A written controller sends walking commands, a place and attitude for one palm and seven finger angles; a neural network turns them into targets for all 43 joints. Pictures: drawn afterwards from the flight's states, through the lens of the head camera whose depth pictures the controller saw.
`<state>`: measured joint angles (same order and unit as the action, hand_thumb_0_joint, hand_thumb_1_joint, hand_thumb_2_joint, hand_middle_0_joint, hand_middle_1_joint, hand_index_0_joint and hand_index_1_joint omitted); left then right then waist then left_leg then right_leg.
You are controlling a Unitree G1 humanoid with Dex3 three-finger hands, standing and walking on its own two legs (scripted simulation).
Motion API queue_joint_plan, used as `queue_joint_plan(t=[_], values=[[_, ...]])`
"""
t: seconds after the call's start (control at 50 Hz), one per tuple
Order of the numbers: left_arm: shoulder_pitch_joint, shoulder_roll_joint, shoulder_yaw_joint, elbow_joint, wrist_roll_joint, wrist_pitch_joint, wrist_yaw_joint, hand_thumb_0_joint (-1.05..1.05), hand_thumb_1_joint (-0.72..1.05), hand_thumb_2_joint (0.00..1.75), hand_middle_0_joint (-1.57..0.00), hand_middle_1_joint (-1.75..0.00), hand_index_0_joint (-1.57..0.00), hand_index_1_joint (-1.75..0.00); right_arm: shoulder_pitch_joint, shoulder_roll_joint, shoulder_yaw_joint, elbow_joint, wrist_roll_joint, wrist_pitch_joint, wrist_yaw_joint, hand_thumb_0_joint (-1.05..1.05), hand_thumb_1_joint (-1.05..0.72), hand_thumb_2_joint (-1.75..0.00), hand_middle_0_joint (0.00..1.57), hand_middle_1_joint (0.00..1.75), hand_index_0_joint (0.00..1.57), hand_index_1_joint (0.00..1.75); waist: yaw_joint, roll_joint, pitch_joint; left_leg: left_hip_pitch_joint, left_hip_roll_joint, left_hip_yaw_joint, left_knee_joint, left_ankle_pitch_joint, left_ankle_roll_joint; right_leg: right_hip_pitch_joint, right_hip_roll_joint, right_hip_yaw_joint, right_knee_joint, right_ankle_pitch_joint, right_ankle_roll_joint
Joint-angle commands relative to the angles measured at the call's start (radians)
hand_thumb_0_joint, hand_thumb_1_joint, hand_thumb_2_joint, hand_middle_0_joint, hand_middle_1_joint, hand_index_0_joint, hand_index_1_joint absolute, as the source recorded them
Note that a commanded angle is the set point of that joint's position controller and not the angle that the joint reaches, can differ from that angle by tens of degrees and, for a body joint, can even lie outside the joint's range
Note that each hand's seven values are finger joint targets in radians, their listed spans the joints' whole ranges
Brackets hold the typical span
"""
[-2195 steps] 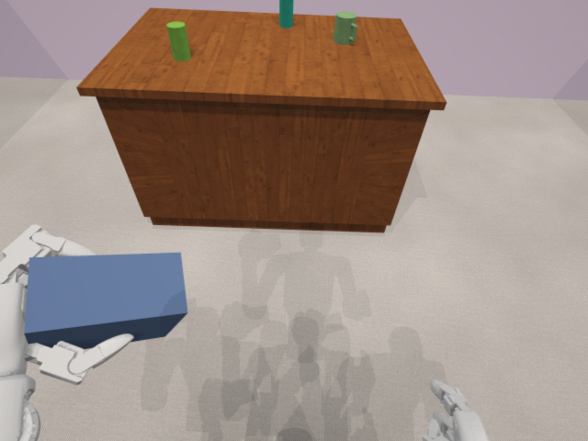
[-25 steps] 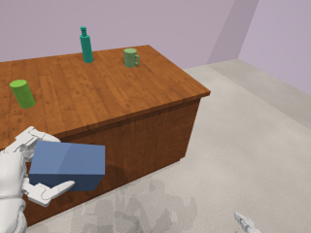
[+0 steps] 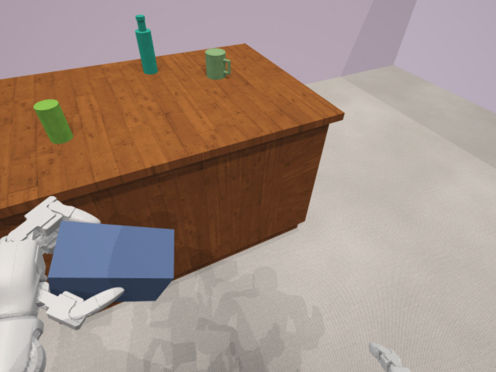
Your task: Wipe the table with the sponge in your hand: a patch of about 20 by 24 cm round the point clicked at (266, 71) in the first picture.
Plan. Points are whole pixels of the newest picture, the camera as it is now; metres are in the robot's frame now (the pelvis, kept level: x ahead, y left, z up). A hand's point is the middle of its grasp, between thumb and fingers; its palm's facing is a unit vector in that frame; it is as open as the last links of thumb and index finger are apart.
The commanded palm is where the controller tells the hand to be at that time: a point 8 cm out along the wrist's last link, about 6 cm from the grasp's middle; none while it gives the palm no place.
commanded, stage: stop stepping back and stand still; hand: left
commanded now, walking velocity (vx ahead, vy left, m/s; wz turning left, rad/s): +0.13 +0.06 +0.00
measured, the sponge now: (132, 266) +0.23 +0.17 +0.12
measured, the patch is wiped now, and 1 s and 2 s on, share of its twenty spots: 1.00 1.00 1.00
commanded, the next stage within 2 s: stand and wait in 0.16 s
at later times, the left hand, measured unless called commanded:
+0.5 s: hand (76, 249) +0.22 +0.23 +0.16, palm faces +0.35 -0.87 -0.35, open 10.7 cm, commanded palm +0.17 +0.28 +0.20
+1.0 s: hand (69, 231) +0.24 +0.25 +0.17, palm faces +0.37 -0.85 -0.37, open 10.7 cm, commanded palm +0.19 +0.29 +0.20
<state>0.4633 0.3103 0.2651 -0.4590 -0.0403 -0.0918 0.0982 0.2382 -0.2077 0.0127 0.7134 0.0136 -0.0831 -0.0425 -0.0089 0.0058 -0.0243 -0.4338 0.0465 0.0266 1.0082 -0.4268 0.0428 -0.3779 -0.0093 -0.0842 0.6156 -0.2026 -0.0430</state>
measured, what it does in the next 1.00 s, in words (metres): stands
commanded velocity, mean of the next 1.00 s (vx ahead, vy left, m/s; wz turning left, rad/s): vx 0.02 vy -0.01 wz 0.00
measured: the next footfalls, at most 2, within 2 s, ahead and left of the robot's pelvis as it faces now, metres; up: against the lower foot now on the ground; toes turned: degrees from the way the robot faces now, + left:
none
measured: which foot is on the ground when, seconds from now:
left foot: down 0.00-1.00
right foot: down 0.00-1.00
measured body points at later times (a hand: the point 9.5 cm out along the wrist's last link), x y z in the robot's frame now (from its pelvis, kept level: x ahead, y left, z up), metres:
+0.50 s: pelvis +0.01 +0.00 +0.01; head +0.02 +0.02 +0.45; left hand +0.20 +0.28 +0.18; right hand +0.17 -0.24 -0.07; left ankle +0.05 +0.12 -0.72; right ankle +0.03 -0.12 -0.72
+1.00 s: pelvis +0.03 +0.01 +0.02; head +0.03 +0.02 +0.47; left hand +0.21 +0.29 +0.19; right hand +0.22 -0.23 -0.05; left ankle +0.05 +0.12 -0.72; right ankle +0.03 -0.12 -0.72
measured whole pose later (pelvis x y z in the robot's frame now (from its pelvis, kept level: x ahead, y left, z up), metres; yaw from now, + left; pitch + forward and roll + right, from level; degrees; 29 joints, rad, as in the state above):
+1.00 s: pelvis +0.03 +0.01 +0.02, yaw +0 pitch +0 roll -1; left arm 0.50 0.36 0.30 -0.49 -0.05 -0.10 0.16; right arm 0.17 -0.21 0.01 0.59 0.01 -0.07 -0.07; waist 0.00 0.01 0.00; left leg -0.27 0.03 0.00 0.50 -0.23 0.00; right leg -0.19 0.00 -0.02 0.42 -0.23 0.01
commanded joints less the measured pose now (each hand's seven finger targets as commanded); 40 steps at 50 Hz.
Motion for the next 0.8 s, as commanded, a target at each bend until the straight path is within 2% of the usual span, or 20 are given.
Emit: queue_joint_plan(t=[0.0, 0.02, 0.04, 0.06, 0.1, 0.16, 0.2, 0.22, 0.24, 0.26, 0.28, 0.34, 0.38, 0.42, 0.44, 0.46, 0.48, 0.52, 0.56, 0.78], values=[[-0.094, 0.283, 0.191, -0.419, -0.012, -0.100, 0.067, 0.00, 0.10, 1.30, -1.20, -1.60, -1.20, -1.60, -0.145, -0.102, -0.027, -0.217, -0.005, -0.073, -0.043, 0.00, -0.90, -0.90, 0.20, 0.30, 0.20, 0.30, -0.027, 0.095, -0.055, 0.296, 0.004, -0.004, -0.427, -0.056, 0.018, -0.273, -0.155, 0.140, -0.136, -0.534, -0.051], [-0.074, 0.258, 0.189, -0.415, -0.017, -0.101, 0.078, 0.00, 0.10, 1.30, -1.20, -1.60, -1.20, -1.60, -0.142, -0.137, -0.033, -0.229, -0.014, -0.076, -0.049, 0.00, -0.90, -0.90, 0.20, 0.30, 0.20, 0.30, -0.022, 0.318, -0.033, 0.220, 0.091, -0.226, -0.650, -0.307, 0.062, -0.263, -0.042, 0.082, 0.093, -0.503, -0.016], [-0.120, 0.240, 0.182, -0.432, -0.015, -0.101, 0.091, 0.00, 0.10, 1.30, -1.20, -1.60, -1.20, -1.60, -0.150, -0.153, -0.034, -0.246, -0.007, -0.090, -0.047, 0.00, -0.90, -0.90, 0.20, 0.30, 0.20, 0.30, -0.021, 0.522, 0.002, 0.082, 0.276, -0.511, -0.893, -0.533, 0.146, -0.242, 0.058, 0.004, 0.429, -0.396, 0.036], [-0.193, 0.273, 0.209, -0.427, 0.009, -0.103, 0.093, 0.00, 0.10, 1.30, -1.20, -1.60, -1.20, -1.60, -0.154, -0.127, -0.046, -0.253, 0.001, -0.107, -0.041, 0.00, -0.90, -0.90, 0.20, 0.30, 0.20, 0.30, -0.002, 0.412, 0.027, -0.039, 0.303, -0.497, -0.918, -0.417, 0.191, -0.199, 0.015, 0.101, 0.586, -0.300, 0.036], [-0.157, 0.263, 0.217, -0.288, 0.001, -0.096, 0.085, 0.00, 0.10, 1.30, -1.20, -1.60, -1.20, -1.60, -0.108, -0.126, -0.058, -0.220, 0.009, -0.103, -0.026, 0.00, -0.90, -0.90, 0.20, 0.30, 0.20, 0.30, -0.005, 0.186, -0.018, 0.047, 0.243, -0.377, -0.801, -0.257, 0.144, -0.183, -0.018, 0.086, 0.512, -0.271, 0.049], [-0.043, 0.202, 0.190, -0.136, -0.020, -0.075, 0.078, 0.00, 0.10, 1.30, -1.20, -1.60, -1.20, -1.60, -0.114, -0.114, -0.037, -0.218, 0.011, -0.096, -0.030, 0.00, -0.90, -0.90, 0.20, 0.30, 0.20, 0.30, 0.004, 0.177, -0.003, 0.028, 0.167, -0.220, -0.690, -0.143, 0.074, 0.061, -0.005, 0.022, 0.023, -0.258, 0.047], [-0.006, 0.141, 0.120, -0.094, -0.020, -0.060, 0.056, 0.00, 0.10, 1.30, -1.20, -1.60, -1.20, -1.60, -0.125, -0.126, -0.034, -0.244, 0.011, -0.079, -0.029, 0.00, -0.90, -0.90, 0.20, 0.30, 0.20, 0.30, 0.014, 0.092, 0.009, -0.055, 0.085, -0.131, -0.543, -0.142, 0.029, 0.246, 0.041, -0.031, -0.209, -0.142, 0.035], [0.006, 0.146, 0.113, -0.087, -0.016, -0.060, 0.045, 0.00, 0.10, 1.30, -1.20, -1.60, -1.20, -1.60, -0.124, -0.126, -0.043, -0.247, 0.010, -0.071, -0.026, 0.00, -0.90, -0.90, 0.20, 0.30, 0.20, 0.30, 0.013, -0.046, -0.001, -0.109, 0.026, -0.055, -0.339, -0.075, 0.006, 0.297, -0.030, 0.069, -0.280, -0.088, -0.004], [-0.010, 0.174, 0.114, -0.117, -0.014, -0.063, 0.035, 0.00, 0.10, 1.30, -1.20, -1.60, -1.20, -1.60, -0.126, -0.122, -0.053, -0.252, 0.012, -0.061, -0.019, 0.00, -0.90, -0.90, 0.20, 0.30, 0.20, 0.30, 0.004, -0.246, -0.023, -0.193, -0.025, -0.017, -0.082, -0.021, -0.021, 0.306, -0.223, 0.392, -0.392, -0.121, -0.081], [-0.094, 0.194, 0.125, -0.171, -0.027, -0.080, 0.032, 0.00, 0.10, 1.30, -1.20, -1.60, -1.20, -1.60, -0.139, -0.122, -0.052, -0.250, 0.013, -0.064, -0.018, 0.00, -0.90, -0.90, 0.20, 0.30, 0.20, 0.30, 0.000, -0.259, -0.017, -0.227, -0.022, -0.035, 0.059, -0.004, -0.035, 0.287, -0.327, 0.489, -0.418, 0.049, -0.121], [-0.148, 0.206, 0.134, -0.217, -0.016, -0.100, 0.037, 0.00, 0.10, 1.30, -1.20, -1.60, -1.20, -1.60, -0.149, -0.115, -0.046, -0.242, 0.009, -0.074, -0.010, 0.00, -0.90, -0.90, 0.20, 0.30, 0.20, 0.30, -0.007, -0.149, -0.055, -0.193, 0.002, -0.068, 0.073, 0.021, -0.037, 0.274, -0.345, 0.443, -0.389, 0.130, -0.136], [-0.159, 0.258, 0.182, -0.333, -0.018, -0.107, 0.054, 0.00, 0.10, 1.30, -1.20, -1.60, -1.20, -1.60, -0.148, -0.121, -0.060, -0.242, 0.007, -0.072, -0.019, 0.00, -0.90, -0.90, 0.20, 0.30, 0.20, 0.30, -0.012, -0.133, -0.081, 0.064, 0.054, -0.089, -0.236, 0.059, -0.015, 0.126, -0.291, 0.296, -0.299, 0.028, -0.117], [-0.140, 0.273, 0.195, -0.413, -0.012, -0.112, 0.072, 0.00, 0.10, 1.30, -1.20, -1.60, -1.20, -1.60, -0.153, -0.126, -0.053, -0.238, -0.005, -0.071, -0.038, 0.00, -0.90, -0.90, 0.20, 0.30, 0.20, 0.30, -0.027, 0.070, -0.074, 0.254, 0.023, -0.072, -0.508, 0.179, -0.017, 0.044, -0.186, 0.171, -0.162, -0.072, -0.051], [-0.094, 0.236, 0.172, -0.435, -0.009, -0.117, 0.091, 0.00, 0.10, 1.30, -1.20, -1.60, -1.20, -1.60, -0.167, -0.146, -0.050, -0.263, -0.008, -0.074, -0.044, 0.00, -0.90, -0.90, 0.20, 0.30, 0.20, 0.30, 0.007, 0.354, -0.043, 0.239, 0.183, -0.360, -0.730, 0.066, 0.052, -0.020, -0.009, 0.058, 0.029, -0.169, 0.038], [-0.091, 0.238, 0.173, -0.424, -0.005, -0.111, 0.098, 0.00, 0.10, 1.30, -1.20, -1.60, -1.20, -1.60, -0.163, -0.131, -0.046, -0.268, -0.001, -0.080, -0.043, 0.00, -0.90, -0.90, 0.20, 0.30, 0.20, 0.30, 0.010, 0.318, -0.041, 0.190, 0.202, -0.386, -0.768, 0.033, 0.078, 0.010, 0.015, 0.071, 0.070, -0.206, 0.051], [-0.089, 0.236, 0.186, -0.384, -0.009, -0.109, 0.101, 0.00, 0.10, 1.30, -1.20, -1.60, -1.20, -1.60, -0.161, -0.137, -0.054, -0.262, 0.007, -0.086, -0.043, 0.00, -0.90, -0.90, 0.20, 0.30, 0.20, 0.30, 0.023, 0.235, -0.064, 0.142, 0.169, -0.311, -0.738, -0.020, 0.058, 0.089, 0.018, 0.074, 0.011, -0.208, 0.054], [-0.064, 0.245, 0.200, -0.364, -0.010, -0.099, 0.100, 0.00, 0.10, 1.30, -1.20, -1.60, -1.20, -1.60, -0.165, -0.123, -0.045, -0.256, 0.006, -0.096, -0.047, 0.00, -0.90, -0.90, 0.20, 0.30, 0.20, 0.30, 0.014, 0.240, -0.048, 0.130, 0.133, -0.266, -0.716, 0.000, 0.044, 0.103, 0.008, 0.060, -0.055, -0.147, 0.053], [-0.038, 0.235, 0.204, -0.296, -0.004, -0.099, 0.099, 0.00, 0.10, 1.30, -1.20, -1.60, -1.20, -1.60, -0.153, -0.111, -0.044, -0.238, 0.006, -0.098, -0.043, 0.00, -0.90, -0.90, 0.20, 0.30, 0.20, 0.30, 0.014, 0.106, -0.081, 0.157, 0.080, -0.173, -0.573, 0.258, 0.019, 0.187, -0.019, 0.095, -0.171, 0.064, 0.042], [-0.015, 0.199, 0.177, -0.230, -0.013, -0.099, 0.085, 0.00, 0.10, 1.30, -1.20, -1.60, -1.20, -1.60, -0.141, -0.116, -0.055, -0.233, 0.004, -0.093, -0.031, 0.00, -0.90, -0.90, 0.20, 0.30, 0.20, 0.30, -0.006, -0.032, -0.126, 0.180, 0.034, -0.113, -0.482, 0.327, -0.020, 0.217, -0.082, 0.187, -0.211, 0.193, 0.016], [-0.055, 0.232, 0.176, -0.267, -0.018, -0.093, 0.075, 0.00, 0.10, 1.30, -1.20, -1.60, -1.20, -1.60, -0.180, -0.123, -0.046, -0.272, 0.001, -0.050, -0.037, 0.00, -0.90, -0.90, 0.20, 0.30, 0.20, 0.30, 0.005, 0.065, -0.100, 0.229, 0.046, -0.112, -0.565, 0.450, -0.019, 0.205, -0.057, 0.132, -0.217, 0.210, 0.029]])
